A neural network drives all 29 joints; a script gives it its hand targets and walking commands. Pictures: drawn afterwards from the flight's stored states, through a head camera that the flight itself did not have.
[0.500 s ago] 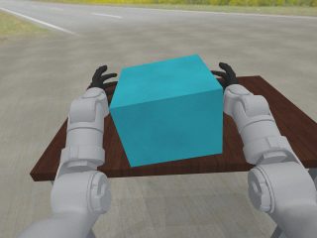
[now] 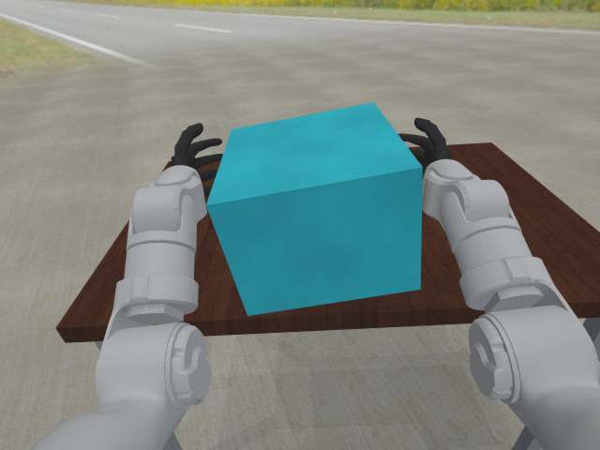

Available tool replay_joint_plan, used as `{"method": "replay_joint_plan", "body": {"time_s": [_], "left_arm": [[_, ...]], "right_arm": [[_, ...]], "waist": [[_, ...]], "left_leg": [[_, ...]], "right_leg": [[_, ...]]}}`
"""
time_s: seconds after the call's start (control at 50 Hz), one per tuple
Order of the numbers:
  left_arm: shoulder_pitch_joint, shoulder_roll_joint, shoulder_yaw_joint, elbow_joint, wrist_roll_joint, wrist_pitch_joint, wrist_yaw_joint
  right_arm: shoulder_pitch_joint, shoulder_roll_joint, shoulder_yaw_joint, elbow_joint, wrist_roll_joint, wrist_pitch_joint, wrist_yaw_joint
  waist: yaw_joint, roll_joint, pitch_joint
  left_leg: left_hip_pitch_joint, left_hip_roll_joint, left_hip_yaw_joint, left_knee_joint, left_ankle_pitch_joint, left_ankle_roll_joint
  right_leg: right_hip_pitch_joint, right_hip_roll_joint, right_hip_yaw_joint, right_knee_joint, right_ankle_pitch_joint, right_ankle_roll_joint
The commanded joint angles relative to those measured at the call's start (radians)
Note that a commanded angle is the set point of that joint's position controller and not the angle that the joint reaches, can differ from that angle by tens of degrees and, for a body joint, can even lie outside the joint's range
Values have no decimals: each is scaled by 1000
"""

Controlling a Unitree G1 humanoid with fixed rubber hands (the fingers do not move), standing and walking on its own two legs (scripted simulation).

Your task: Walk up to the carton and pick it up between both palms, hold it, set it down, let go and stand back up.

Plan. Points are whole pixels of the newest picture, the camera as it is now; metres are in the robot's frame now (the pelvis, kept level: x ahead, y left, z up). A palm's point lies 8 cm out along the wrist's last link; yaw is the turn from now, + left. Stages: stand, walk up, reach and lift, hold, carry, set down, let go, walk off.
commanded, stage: hold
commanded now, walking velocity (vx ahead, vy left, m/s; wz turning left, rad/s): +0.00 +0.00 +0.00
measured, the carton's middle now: (315, 200) +0.40 -0.01 +0.22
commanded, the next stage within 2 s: set down in 0.52 s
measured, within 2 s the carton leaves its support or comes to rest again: neither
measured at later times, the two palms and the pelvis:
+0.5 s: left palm (187, 180) +0.38 +0.16 +0.27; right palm (434, 173) +0.38 -0.16 +0.26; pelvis +0.00 +0.00 +0.00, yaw +0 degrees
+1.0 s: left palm (191, 158) +0.42 +0.16 +0.28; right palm (420, 162) +0.42 -0.16 +0.26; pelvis +0.01 +0.00 +0.00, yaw +0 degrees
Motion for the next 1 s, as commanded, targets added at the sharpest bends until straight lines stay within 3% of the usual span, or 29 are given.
{"method": "replay_joint_plan", "body": {"time_s": [0.0,0.04,0.06,0.1,0.18,0.2,0.24,0.3,0.32,0.34,0.44,0.48,0.5,0.52,0.54,0.56,0.58,0.6,0.62,0.66,0.68,0.7,0.74,0.78,0.86,0.88,0.92,0.94,0.98], "left_arm": [[-804,-672,-386,-250,-97,-49,-180],[-768,-676,-396,-242,-98,-43,-182],[-803,-675,-387,-218,-96,-49,-183],[-778,-676,-386,-240,-100,-46,-181],[-777,-685,-408,-248,-101,-42,-186],[-780,-680,-400,-265,-98,-44,-184],[-783,-671,-400,-279,-105,-48,-182],[-777,-680,-415,-243,-104,-42,-180],[-786,-696,-413,-254,-111,-42,-181],[-781,-672,-381,-222,-94,-42,-179],[-767,-684,-417,-274,-102,-40,-182],[-776,-663,-385,-252,-89,-40,-184],[-770,-669,-388,-251,-89,-42,-184],[-865,-670,-380,-163,-84,-53,-183],[-877,-677,-400,-190,-93,-66,-180],[-861,-661,-384,-140,-87,-69,-179],[-866,-661,-375,-150,-86,-75,-181],[-885,-683,-402,-164,-105,-85,-180],[-885,-706,-430,-174,-125,-89,-177],[-878,-655,-354,-51,-97,-121,-189],[-873,-640,-327,-50,-80,-136,-194],[-858,-638,-330,-27,-71,-150,-198],[-840,-596,-269,37,-26,-171,-215],[-813,-508,-174,112,36,-196,-245],[-745,-440,-97,167,111,-230,-283],[-719,-430,-81,167,119,-233,-288],[-707,-455,-152,112,94,-255,-294],[-677,-450,-134,155,102,-251,-293],[-674,-479,-174,79,86,-273,-292]], "right_arm": [[-949,732,323,-447,243,-65,135],[-940,731,326,-466,241,-68,135],[-958,721,302,-420,232,-61,136],[-966,741,335,-474,251,-66,138],[-900,711,311,-416,241,-56,133],[-929,731,336,-437,256,-59,133],[-944,738,345,-487,261,-68,131],[-942,717,327,-450,250,-60,127],[-974,724,337,-483,253,-67,128],[-954,717,326,-440,244,-59,132],[-909,712,318,-452,247,-59,131],[-940,729,330,-439,246,-57,130],[-938,709,318,-451,246,-61,130],[-928,691,241,-330,230,-40,156],[-932,712,250,-322,221,-53,164],[-970,717,249,-326,223,-61,167],[-970,727,255,-335,217,-66,169],[-968,716,236,-337,210,-80,168],[-1011,713,237,-367,200,-96,169],[-1002,723,199,-279,145,-122,179],[-996,732,179,-272,126,-137,182],[-1006,716,153,-257,97,-162,186],[-1003,697,112,-218,33,-199,192],[-924,647,23,-117,-58,-234,196],[-821,624,-50,-5,-145,-277,189],[-820,626,-34,-27,-155,-290,186],[-781,628,-15,-57,-150,-327,181],[-787,600,-21,-60,-166,-340,178],[-749,625,26,-85,-156,-365,171]], "waist": [[-18,-14,-373],[-27,-21,-381],[-28,-9,-332],[-6,-30,-372],[-42,4,-350],[-20,-15,-368],[-11,-18,-403],[-32,1,-370],[-24,-16,-387],[-16,-31,-341],[-40,-9,-395],[-17,-29,-352],[-22,-22,-374],[-21,20,-321],[-21,17,-339],[-10,17,-319],[-11,-10,-345],[-24,7,-361],[-37,15,-408],[-19,-16,-308],[-5,-29,-301],[-19,-6,-290],[-12,-26,-260],[-26,-53,-159],[-28,-62,-136],[-13,-83,-146],[-42,-51,-214],[-51,-61,-202],[-57,-85,-276]], "left_leg": [[30,1,-103,-122,71,-31],[17,12,-111,-126,62,-28],[6,2,-104,-131,30,-31],[20,-1,-101,-112,78,-31],[53,4,-104,-121,97,-48],[41,2,-109,-112,113,-41],[42,-3,-101,-106,117,-35],[44,2,-107,-111,99,-45],[36,6,-109,-116,83,-37],[25,1,-105,-120,71,-31],[43,10,-113,-109,106,-44],[12,-2,-103,-117,65,-29],[19,7,-113,-118,80,-33],[15,-9,-73,-160,-49,-36],[-5,3,-78,-164,-44,-32],[-18,-4,-71,-165,-68,-24],[-3,-8,-67,-162,-51,-21],[-1,2,-80,-170,-49,-30],[29,8,-83,-158,-1,-38],[-23,7,-77,-175,-95,-24],[-26,10,-71,-180,-100,-23],[-28,14,-70,-186,-103,-25],[-17,18,-52,-199,-130,-22],[-40,25,-48,-232,-184,-7],[-5,10,-3,-230,-173,-3],[15,10,-1,-229,-130,2],[54,2,1,-210,-25,-17],[68,2,1,-206,-18,-21],[131,-8,6,-172,104,-31]], "right_leg": [[368,22,41,-20,55,27],[401,26,37,-8,81,22],[356,26,34,-20,24,22],[369,24,43,-20,62,20],[365,22,41,-26,85,17],[391,29,40,-16,98,24],[381,25,45,-18,94,25],[373,31,38,-21,90,18],[370,31,37,-14,61,22],[368,28,37,-23,56,26],[393,34,39,-5,110,17],[384,27,37,-16,63,28],[395,30,33,-5,84,24],[346,45,36,-33,-42,23],[360,43,31,-19,-15,21],[350,38,35,-29,-43,25],[370,44,31,-28,-25,30],[360,44,28,-22,-20,25],[351,49,24,-20,12,17],[318,39,24,-43,-74,17],[320,37,21,-40,-103,20],[317,29,18,-41,-90,13],[324,24,18,-51,-125,12],[341,12,1,-54,-170,13],[382,3,0,-63,-211,24],[411,-3,-7,-64,-166,29],[480,-7,-4,-44,-23,37],[480,-9,-12,-56,-16,39],[510,0,-28,-40,108,42]]}}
